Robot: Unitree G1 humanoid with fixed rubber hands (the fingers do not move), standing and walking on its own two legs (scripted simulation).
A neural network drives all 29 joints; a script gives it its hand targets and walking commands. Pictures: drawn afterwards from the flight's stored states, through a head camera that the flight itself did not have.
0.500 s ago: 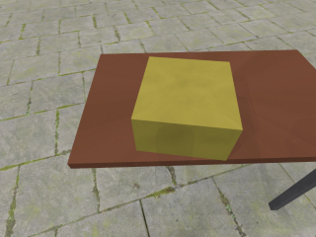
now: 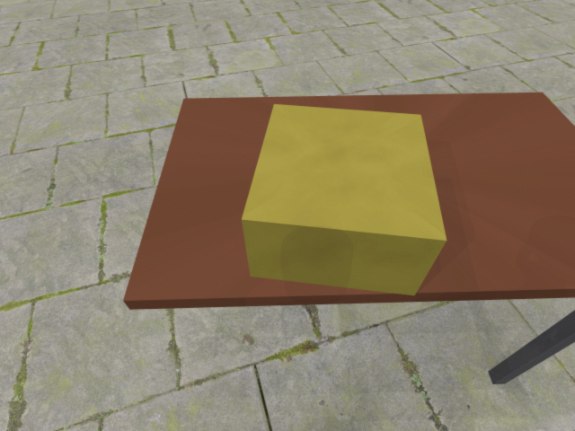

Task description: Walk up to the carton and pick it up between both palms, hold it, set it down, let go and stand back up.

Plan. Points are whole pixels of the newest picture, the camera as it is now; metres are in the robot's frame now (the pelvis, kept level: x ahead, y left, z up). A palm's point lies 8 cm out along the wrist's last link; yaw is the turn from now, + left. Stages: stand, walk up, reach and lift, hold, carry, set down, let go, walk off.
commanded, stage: stand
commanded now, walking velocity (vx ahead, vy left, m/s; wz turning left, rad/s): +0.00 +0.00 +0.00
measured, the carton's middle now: (338, 192) +0.51 -0.07 +0.01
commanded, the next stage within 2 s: walk up in 0.42 s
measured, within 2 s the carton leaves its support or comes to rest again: neither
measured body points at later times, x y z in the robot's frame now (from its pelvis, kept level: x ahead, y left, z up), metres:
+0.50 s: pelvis +0.00 +0.00 +0.00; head +0.02 +0.01 +0.45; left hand -0.03 +0.20 -0.17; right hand -0.03 -0.19 -0.16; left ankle -0.03 +0.10 -0.74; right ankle -0.03 -0.15 -0.74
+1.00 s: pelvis +0.04 +0.00 -0.02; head +0.07 -0.02 +0.43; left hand +0.01 +0.22 -0.16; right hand +0.01 -0.24 -0.18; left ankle +0.01 +0.10 -0.72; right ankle -0.02 -0.15 -0.74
